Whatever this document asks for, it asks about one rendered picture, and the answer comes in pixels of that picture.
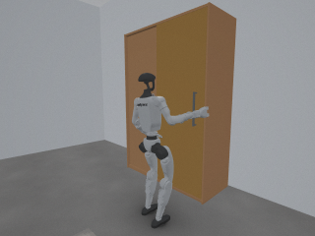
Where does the robot shin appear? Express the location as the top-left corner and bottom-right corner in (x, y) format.
(156, 181), (172, 221)
(145, 170), (158, 209)

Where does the right robot upper arm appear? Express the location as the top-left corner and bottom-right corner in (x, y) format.
(152, 96), (176, 126)

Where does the robot left shin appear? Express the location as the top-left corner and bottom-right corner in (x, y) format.
(145, 170), (158, 209)

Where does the handle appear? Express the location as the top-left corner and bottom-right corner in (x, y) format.
(192, 91), (197, 127)

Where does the robot left forearm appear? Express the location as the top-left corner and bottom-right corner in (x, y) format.
(134, 125), (148, 135)

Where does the robot right hand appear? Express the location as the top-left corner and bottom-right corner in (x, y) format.
(199, 106), (210, 118)

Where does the left robot upper arm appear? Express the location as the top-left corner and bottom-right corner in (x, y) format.
(132, 97), (140, 126)

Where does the robot right forearm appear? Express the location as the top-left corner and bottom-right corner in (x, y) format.
(169, 110), (202, 124)

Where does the wardrobe door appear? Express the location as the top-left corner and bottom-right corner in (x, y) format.
(127, 27), (157, 172)
(157, 7), (208, 199)

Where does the robot right shin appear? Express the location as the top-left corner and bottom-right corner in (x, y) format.
(156, 181), (172, 221)

